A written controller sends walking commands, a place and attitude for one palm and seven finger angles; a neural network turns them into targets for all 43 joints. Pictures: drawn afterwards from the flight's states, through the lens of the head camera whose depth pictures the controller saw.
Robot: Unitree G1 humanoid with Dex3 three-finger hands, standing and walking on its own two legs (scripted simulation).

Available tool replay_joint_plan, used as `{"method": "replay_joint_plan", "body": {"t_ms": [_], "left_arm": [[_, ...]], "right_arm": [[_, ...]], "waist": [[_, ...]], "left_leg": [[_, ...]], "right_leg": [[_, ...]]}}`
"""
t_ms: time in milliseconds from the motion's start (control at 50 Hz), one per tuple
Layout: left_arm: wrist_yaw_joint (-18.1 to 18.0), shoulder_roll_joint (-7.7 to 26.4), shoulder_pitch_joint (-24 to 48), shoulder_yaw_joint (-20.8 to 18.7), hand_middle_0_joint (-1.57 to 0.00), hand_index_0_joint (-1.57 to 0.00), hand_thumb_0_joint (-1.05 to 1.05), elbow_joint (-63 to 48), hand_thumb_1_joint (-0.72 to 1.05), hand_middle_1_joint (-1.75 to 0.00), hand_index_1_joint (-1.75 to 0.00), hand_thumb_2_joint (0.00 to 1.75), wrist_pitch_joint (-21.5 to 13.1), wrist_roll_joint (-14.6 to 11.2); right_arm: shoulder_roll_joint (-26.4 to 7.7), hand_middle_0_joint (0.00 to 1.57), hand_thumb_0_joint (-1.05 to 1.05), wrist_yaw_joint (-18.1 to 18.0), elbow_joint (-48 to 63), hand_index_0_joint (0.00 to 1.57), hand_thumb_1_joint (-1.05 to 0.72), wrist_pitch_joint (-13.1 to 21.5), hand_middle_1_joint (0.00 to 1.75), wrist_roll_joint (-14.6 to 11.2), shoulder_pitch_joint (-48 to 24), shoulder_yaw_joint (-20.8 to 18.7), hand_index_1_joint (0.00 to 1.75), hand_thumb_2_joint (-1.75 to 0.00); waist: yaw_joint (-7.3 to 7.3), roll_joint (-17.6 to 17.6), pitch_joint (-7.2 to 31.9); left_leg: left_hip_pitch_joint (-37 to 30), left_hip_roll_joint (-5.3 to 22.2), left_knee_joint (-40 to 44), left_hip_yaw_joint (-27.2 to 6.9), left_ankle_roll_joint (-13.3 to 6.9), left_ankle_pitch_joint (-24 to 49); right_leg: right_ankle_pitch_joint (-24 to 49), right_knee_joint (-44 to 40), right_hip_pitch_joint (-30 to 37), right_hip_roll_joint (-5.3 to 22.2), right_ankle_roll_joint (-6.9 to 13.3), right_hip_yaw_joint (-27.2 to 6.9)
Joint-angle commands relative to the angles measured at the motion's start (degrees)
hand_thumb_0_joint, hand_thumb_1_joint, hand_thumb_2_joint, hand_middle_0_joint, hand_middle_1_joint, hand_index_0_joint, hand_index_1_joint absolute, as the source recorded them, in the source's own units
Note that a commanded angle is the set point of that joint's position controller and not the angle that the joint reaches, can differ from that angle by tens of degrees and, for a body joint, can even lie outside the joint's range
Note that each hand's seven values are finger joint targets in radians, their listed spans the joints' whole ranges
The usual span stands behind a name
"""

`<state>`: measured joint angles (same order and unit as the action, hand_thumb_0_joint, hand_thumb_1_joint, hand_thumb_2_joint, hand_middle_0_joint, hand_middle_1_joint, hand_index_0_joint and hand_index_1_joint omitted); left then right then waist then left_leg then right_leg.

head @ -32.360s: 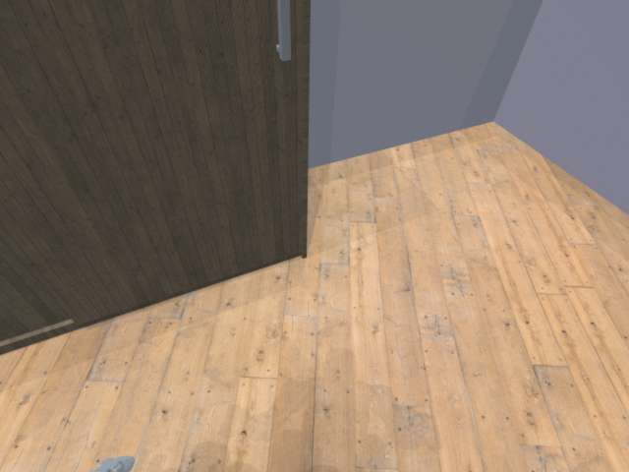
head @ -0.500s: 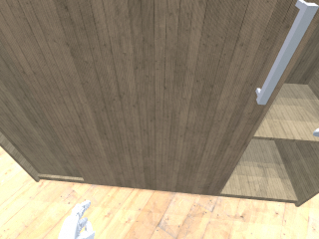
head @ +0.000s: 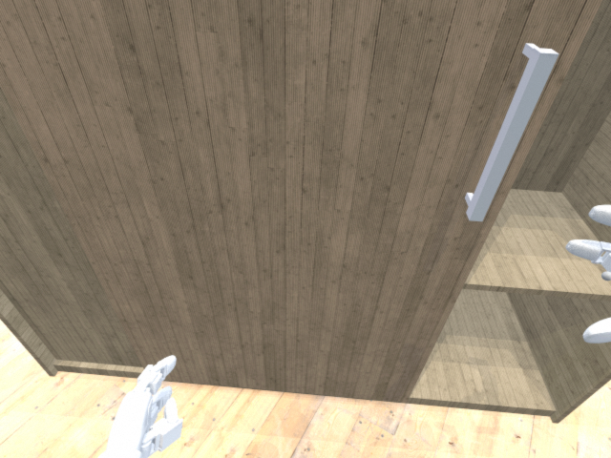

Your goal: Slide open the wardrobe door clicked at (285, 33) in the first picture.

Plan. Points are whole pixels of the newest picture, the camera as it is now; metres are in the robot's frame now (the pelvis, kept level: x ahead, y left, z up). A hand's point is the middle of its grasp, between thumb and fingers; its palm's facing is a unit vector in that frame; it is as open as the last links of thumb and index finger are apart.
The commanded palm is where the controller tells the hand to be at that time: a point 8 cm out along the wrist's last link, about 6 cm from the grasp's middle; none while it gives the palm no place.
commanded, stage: draw the hand back to the body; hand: right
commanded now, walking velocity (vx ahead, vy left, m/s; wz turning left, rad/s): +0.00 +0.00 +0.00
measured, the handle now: (499, 140) +0.50 -0.28 +0.23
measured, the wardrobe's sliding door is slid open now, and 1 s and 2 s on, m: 0.48 0.48 0.48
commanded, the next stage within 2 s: step back with the hand held close in 1.12 s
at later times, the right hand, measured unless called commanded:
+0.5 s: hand (579, 305) +0.23 -0.28 +0.18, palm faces +0.48 +0.83 -0.30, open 11.2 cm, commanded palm +0.18 -0.31 +0.19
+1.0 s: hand (534, 315) +0.23 -0.23 +0.17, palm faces +0.42 +0.83 -0.37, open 7.5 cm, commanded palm +0.19 -0.26 +0.18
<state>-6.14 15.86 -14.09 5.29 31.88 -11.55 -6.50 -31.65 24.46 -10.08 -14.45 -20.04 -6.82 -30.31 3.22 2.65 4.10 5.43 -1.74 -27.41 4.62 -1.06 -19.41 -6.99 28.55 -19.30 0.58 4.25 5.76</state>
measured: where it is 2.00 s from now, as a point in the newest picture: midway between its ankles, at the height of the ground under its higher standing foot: outside the picture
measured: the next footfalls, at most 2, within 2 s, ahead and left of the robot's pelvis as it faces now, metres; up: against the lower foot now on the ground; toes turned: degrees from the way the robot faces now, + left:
none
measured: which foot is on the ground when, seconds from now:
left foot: down 0.00-1.00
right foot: down 0.00-1.00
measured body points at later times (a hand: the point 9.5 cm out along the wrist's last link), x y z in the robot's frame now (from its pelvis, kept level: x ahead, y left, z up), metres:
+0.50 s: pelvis +0.00 +0.00 +0.01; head -0.03 +0.01 +0.46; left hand +0.16 +0.23 -0.08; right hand +0.20 -0.32 +0.19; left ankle -0.05 +0.10 -0.73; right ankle +0.10 -0.07 -0.73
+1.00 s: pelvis +0.03 +0.03 +0.01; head +0.00 +0.05 +0.46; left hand +0.23 +0.25 -0.06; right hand +0.20 -0.27 +0.19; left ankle -0.05 +0.10 -0.73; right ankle +0.10 -0.07 -0.73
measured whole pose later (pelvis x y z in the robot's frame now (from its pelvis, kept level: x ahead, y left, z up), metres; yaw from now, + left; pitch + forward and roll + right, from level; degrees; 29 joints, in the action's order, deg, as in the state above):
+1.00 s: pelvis +0.03 +0.03 +0.01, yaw +3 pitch -5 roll +0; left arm -4.3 12.8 -9.5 2.1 36.6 -6.1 -0.3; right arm -20.7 -5.3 20.8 3.2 -5.8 25.5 -19.1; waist 5.2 2.5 0.2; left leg -3.3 -2.9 -18.8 1.7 -3.1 -17.7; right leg -7.0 22.0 -10.5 -0.6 1.9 3.7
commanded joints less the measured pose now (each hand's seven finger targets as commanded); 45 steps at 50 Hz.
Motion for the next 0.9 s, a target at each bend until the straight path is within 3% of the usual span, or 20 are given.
{"method": "replay_joint_plan", "body": {"t_ms": [0,20,40,60,80,120,200,240,260,280,300,340,400,440,500,640,740,760,820,880], "left_arm": [[-1.1,6.3,10.1,-2.7,-0.20,-0.20,0.00,-9.3,0.90,-0.30,-0.30,0.90,-3.8,0.2],[-1.2,5.9,10.3,-2.4,-0.20,-0.20,0.00,-9.1,0.90,-0.30,-0.30,0.90,-3.9,0.3],[0.5,7.3,8.4,-3.6,-0.20,-0.20,0.00,-6.8,0.90,-0.30,-0.30,0.90,-4.8,3.7],[0.7,7.1,8.3,-3.5,-0.20,-0.20,0.00,-5.6,0.90,-0.30,-0.30,0.90,-5.0,3.9],[0.8,6.7,8.6,-3.3,-0.20,-0.20,0.00,-5.5,0.90,-0.30,-0.30,0.90,-4.6,3.7],[1.0,6.7,8.8,-3.8,-0.20,-0.20,0.00,-5.0,0.90,-0.30,-0.30,0.90,-3.7,4.0],[1.0,6.6,8.7,-4.7,-0.20,-0.20,0.00,-4.1,0.90,-0.30,-0.30,0.90,-3.0,5.2],[0.9,5.5,9.9,-5.0,-0.20,-0.20,0.00,-3.7,0.90,-0.30,-0.30,0.90,-2.1,5.0],[1.0,5.5,10.6,-4.8,-0.20,-0.20,0.00,-3.4,0.90,-0.30,-0.30,0.90,-1.6,4.7],[1.0,4.8,11.2,-4.7,-0.20,-0.20,0.00,-3.4,0.90,-0.30,-0.30,0.90,-1.4,4.5],[1.0,5.2,11.3,-4.5,-0.20,-0.20,0.00,-3.2,0.90,-0.30,-0.30,0.90,-1.0,4.6],[1.0,4.7,12.0,-4.7,-0.20,-0.20,0.00,-3.1,0.90,-0.30,-0.30,0.90,-0.9,4.7],[1.2,5.1,11.6,-4.8,-0.20,-0.20,0.00,-3.3,0.90,-0.30,-0.30,0.90,-1.0,5.2],[1.2,4.5,12.1,-5.3,-0.20,-0.20,0.00,-3.6,0.90,-0.30,-0.30,0.90,-1.0,5.3],[1.7,4.7,12.3,-5.5,-0.20,-0.20,0.00,-4.1,0.90,-0.30,-0.30,0.90,-0.8,5.3],[1.8,4.1,11.6,-6.4,-0.20,-0.20,0.00,-4.4,0.90,-0.30,-0.30,0.90,-0.2,5.5],[1.6,4.1,11.3,-6.5,-0.20,-0.20,0.00,-4.7,0.90,-0.30,-0.30,0.90,0.4,5.7],[1.5,4.4,11.4,-6.5,-0.20,-0.20,0.00,-4.6,0.90,-0.30,-0.30,0.90,0.6,5.8],[1.0,4.2,11.4,-6.4,-0.20,-0.20,0.00,-4.2,0.90,-0.30,-0.30,0.90,1.3,5.8],[1.0,3.4,11.9,-6.1,-0.20,-0.20,0.00,-4.3,0.90,-0.30,-0.30,0.90,2.2,5.8]], "right_arm": [[-15.3,0.25,0.00,-1.9,20.3,0.25,0.41,3.6,1.07,-1.2,-18.9,-2.6,1.07,-0.27],[-14.9,0.24,0.00,-2.4,22.7,0.24,0.37,4.4,1.04,-1.2,-19.5,-2.1,1.04,-0.29],[-19.0,0.24,0.00,-13.5,26.7,0.24,0.33,10.8,1.02,9.1,-19.3,-2.2,1.02,-0.31],[-11.0,0.24,0.00,-18.5,22.5,0.24,0.30,12.7,1.00,9.8,-11.0,1.2,1.00,-0.32],[-6.6,0.24,0.00,-21.1,23.5,0.24,0.26,13.4,0.98,10.3,-7.2,3.9,0.98,-0.34],[-6.8,0.24,0.00,-25.1,28.7,0.24,0.19,16.5,0.94,11.9,-6.9,3.4,0.94,-0.37],[-8.3,0.23,0.00,-30.0,33.6,0.23,0.04,19.1,0.85,13.8,-1.0,-0.2,0.85,-0.44],[-4.3,0.23,0.00,-30.7,32.2,0.23,-0.03,19.7,0.81,13.5,2.6,2.7,0.81,-0.48],[-5.3,0.23,0.00,-30.8,29.9,0.23,-0.07,20.3,0.79,13.9,3.4,1.7,0.79,-0.50],[-2.2,0.23,0.00,-30.6,30.2,0.23,-0.10,20.6,0.77,13.8,4.8,4.4,0.77,-0.51],[-4.3,0.23,0.00,-31.0,30.3,0.23,-0.14,20.9,0.75,13.9,4.5,2.7,0.75,-0.53],[-2.2,0.22,0.00,-31.2,32.8,0.22,-0.21,21.6,0.70,14.3,4.8,4.8,0.70,-0.57],[-4.4,0.22,0.00,-31.6,35.7,0.22,-0.32,22.4,0.64,14.7,8.0,2.3,0.64,-0.62],[-1.9,0.22,0.00,-31.4,36.9,0.22,-0.39,22.7,0.60,14.2,14.0,3.7,0.60,-0.65],[-3.2,0.21,0.00,-31.0,38.1,0.21,-0.50,23.5,0.53,14.2,19.2,2.3,0.53,-0.71],[-0.1,0.21,0.00,-30.6,43.0,0.21,-0.75,23.7,0.38,14.2,26.6,4.6,0.38,-0.83],[0.9,0.20,0.00,-30.6,44.7,0.20,-0.90,23.0,0.30,14.2,29.5,6.0,0.30,-0.90],[-1.1,0.20,0.00,-30.8,45.1,0.20,-0.90,23.0,0.30,14.4,27.2,4.4,0.30,-0.90],[-2.1,0.20,0.00,-30.9,43.6,0.20,-0.90,22.6,0.30,14.4,25.8,3.3,0.30,-0.90],[0.6,0.20,0.00,-30.6,43.0,0.20,-0.90,21.9,0.30,14.0,26.3,5.5,0.30,-0.90]], "waist": [[-0.67,6.1,5.9],[-0.62,6.3,6.4],[-0.54,9.6,-1.0],[-1.43,8.9,-3.2],[-1.45,7.4,-3.9],[-1.05,6.3,0.4],[0.09,1.7,10.2],[-0.28,-0.4,5.8],[-0.22,-0.5,2.2],[-0.49,2.5,-1.1],[-0.18,3.6,-1.6],[-0.45,5.3,-3.6],[0.65,4.8,0.8],[0.72,2.0,0.1],[1.12,0.4,-1.6],[0.59,3.6,-2.7],[0.43,1.0,-3.2],[0.61,-0.9,-2.3],[0.60,-0.7,-2.3],[0.53,0.6,-2.9]], "left_leg": [[16.9,-0.5,6.8,-2.7,0.4,3.8],[16.1,-0.7,7.2,-2.9,0.4,4.4],[20.7,0.1,11.3,-5.9,-0.8,1.3],[20.5,1.0,10.2,-4.8,-1.4,0.2],[19.3,0.9,9.1,-4.3,-1.4,-0.7],[14.8,0.8,8.9,-4.3,-1.5,0.5],[8.3,0.8,8.0,-4.3,-1.5,7.5],[8.9,0.8,9.6,-4.7,-0.9,4.9],[11.3,0.9,11.2,-4.9,-0.5,0.6],[11.9,0.9,11.3,-4.9,-0.5,-1.4],[11.7,0.9,11.3,-4.9,-0.5,-2.1],[9.9,1.0,11.5,-4.9,-0.7,-1.1],[7.1,0.9,11.0,-4.7,-1.0,2.8],[6.1,1.1,11.7,-4.8,-0.8,3.2],[7.7,1.3,13.3,-5.1,-0.5,0.8],[6.9,1.6,13.5,-5.2,-0.3,5.5],[7.1,1.7,13.6,-5.3,0.0,8.4],[7.5,1.5,14.0,-5.2,0.1,8.8],[7.3,1.8,14.5,-5.4,0.2,11.1],[6.9,2.1,13.9,-5.6,0.3,13.0]], "right_leg": [[-9.6,-6.5,21.3,1.7,-1.7,-11.9],[-8.5,-6.2,22.1,1.5,-1.6,-11.6],[-13.4,-7.6,18.4,1.2,-2.4,-11.8],[-19.2,-9.9,17.5,2.2,-3.3,-13.6],[-23.8,-11.9,16.5,2.8,-3.7,-15.2],[-24.4,-12.5,17.2,2.6,-3.4,-14.7],[-6.9,-9.3,21.8,2.1,-2.7,-12.0],[-8.7,-9.9,20.3,2.3,-2.7,-10.8],[-14.3,-11.1,19.3,2.3,-2.8,-10.4],[-18.2,-12.5,18.3,2.4,-2.9,-11.2],[-20.5,-13.6,17.8,2.3,-3.0,-11.7],[-20.0,-14.0,16.9,2.3,-3.0,-11.5],[-14.3,-13.4,19.0,2.0,-2.9,-11.5],[-10.4,-12.5,18.8,2.2,-2.6,-10.3],[-12.3,-12.4,18.3,2.0,-2.5,-9.6],[-4.1,-10.1,19.4,1.9,-2.4,-7.3],[-0.4,-9.1,19.9,1.8,-2.0,-6.7],[0.1,-8.8,20.3,1.6,-1.9,-6.8],[2.2,-8.0,20.9,1.2,-1.6,-6.1],[3.5,-7.9,21.2,1.1,-1.6,-5.9]]}}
